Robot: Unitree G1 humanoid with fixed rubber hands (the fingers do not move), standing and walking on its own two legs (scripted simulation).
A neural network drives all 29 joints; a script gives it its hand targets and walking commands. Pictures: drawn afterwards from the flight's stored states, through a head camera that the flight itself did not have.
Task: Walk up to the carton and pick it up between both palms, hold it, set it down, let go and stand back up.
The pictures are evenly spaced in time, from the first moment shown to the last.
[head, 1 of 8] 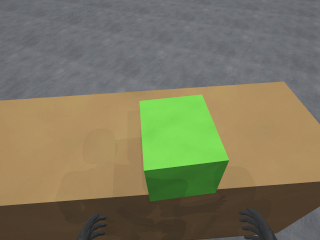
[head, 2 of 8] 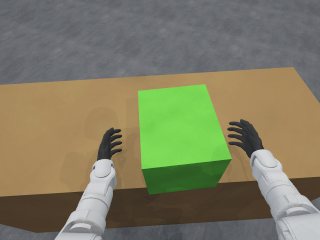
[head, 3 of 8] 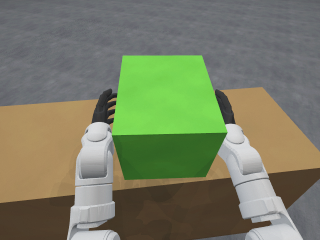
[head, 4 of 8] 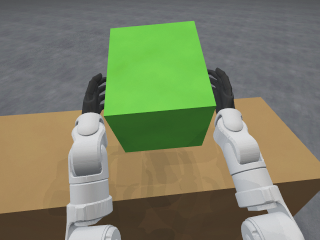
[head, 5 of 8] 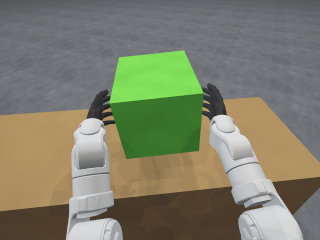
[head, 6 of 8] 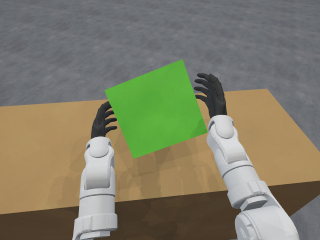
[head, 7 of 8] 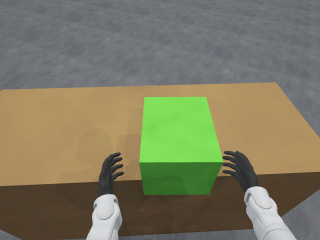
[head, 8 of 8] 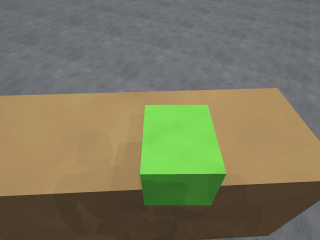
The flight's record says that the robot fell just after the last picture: no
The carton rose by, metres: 0.26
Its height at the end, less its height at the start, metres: +0.00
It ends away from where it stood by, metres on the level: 0.04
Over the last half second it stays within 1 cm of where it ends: yes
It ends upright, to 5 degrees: yes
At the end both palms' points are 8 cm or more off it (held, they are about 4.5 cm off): yes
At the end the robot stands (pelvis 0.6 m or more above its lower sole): yes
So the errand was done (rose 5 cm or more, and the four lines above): yes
